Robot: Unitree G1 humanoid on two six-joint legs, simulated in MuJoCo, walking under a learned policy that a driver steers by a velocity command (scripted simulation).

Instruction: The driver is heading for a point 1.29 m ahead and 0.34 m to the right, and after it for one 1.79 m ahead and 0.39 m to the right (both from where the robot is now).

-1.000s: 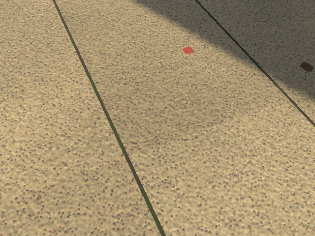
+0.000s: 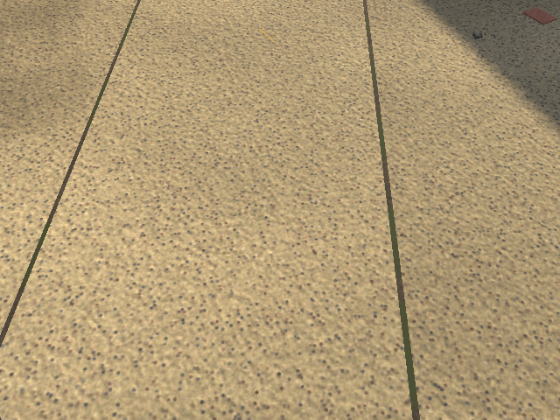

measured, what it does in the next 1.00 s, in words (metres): walks ahead, turning right: right foot, then left foot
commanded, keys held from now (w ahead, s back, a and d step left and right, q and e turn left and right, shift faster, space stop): w+e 0.28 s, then e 0.56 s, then no key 0.04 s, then q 0.12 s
